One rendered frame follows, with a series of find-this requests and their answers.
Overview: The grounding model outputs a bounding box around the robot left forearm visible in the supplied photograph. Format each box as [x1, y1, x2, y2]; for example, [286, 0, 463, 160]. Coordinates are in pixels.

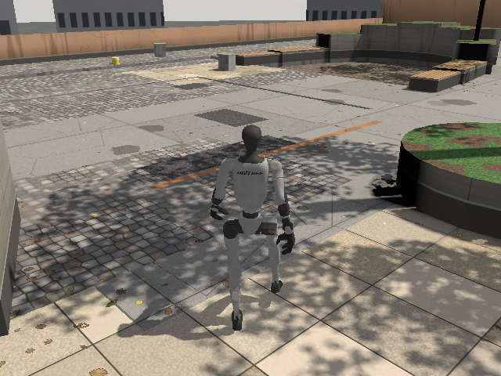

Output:
[211, 187, 223, 212]

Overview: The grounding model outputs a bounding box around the humanoid robot head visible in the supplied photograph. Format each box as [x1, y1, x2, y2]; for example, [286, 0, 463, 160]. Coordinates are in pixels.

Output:
[238, 125, 265, 164]

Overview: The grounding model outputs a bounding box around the robot left hand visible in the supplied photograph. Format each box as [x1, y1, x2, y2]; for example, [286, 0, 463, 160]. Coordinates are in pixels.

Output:
[210, 208, 228, 220]

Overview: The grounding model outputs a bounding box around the robot right forearm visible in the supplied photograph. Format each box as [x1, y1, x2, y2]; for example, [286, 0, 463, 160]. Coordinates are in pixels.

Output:
[278, 193, 294, 234]

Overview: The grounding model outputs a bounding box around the robot right upper arm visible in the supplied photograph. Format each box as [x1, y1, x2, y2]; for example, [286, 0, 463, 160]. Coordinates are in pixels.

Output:
[268, 159, 286, 204]

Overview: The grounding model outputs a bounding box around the right robot thigh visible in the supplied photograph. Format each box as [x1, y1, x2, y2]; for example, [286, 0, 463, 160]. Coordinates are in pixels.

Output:
[260, 216, 278, 248]

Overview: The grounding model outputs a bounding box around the robot right hand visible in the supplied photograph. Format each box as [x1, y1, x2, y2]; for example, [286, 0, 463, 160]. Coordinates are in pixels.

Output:
[276, 232, 295, 255]

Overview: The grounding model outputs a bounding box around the robot left upper arm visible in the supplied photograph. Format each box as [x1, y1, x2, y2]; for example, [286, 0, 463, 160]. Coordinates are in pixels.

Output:
[214, 158, 235, 200]

